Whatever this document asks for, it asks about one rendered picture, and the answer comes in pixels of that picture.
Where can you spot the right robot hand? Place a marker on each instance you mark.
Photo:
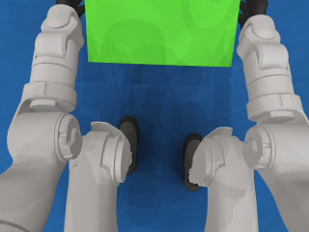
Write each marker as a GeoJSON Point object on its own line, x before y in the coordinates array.
{"type": "Point", "coordinates": [251, 8]}

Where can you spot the robot left forearm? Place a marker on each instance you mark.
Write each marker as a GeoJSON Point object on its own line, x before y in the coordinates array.
{"type": "Point", "coordinates": [54, 66]}

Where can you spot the robot right upper arm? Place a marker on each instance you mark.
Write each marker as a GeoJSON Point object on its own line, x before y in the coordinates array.
{"type": "Point", "coordinates": [280, 153]}

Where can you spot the carton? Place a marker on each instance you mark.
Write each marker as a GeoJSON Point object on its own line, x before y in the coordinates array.
{"type": "Point", "coordinates": [190, 33]}

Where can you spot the robot left upper arm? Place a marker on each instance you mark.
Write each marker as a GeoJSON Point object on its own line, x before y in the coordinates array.
{"type": "Point", "coordinates": [41, 144]}

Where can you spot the robot right thigh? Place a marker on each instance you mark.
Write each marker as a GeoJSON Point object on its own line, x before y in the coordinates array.
{"type": "Point", "coordinates": [232, 204]}

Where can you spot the robot left shin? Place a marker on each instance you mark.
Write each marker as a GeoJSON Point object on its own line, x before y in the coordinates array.
{"type": "Point", "coordinates": [103, 126]}

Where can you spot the left robot hand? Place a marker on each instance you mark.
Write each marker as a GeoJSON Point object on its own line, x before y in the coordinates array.
{"type": "Point", "coordinates": [80, 10]}

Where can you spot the robot right forearm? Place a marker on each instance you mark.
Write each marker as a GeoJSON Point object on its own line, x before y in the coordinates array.
{"type": "Point", "coordinates": [268, 78]}

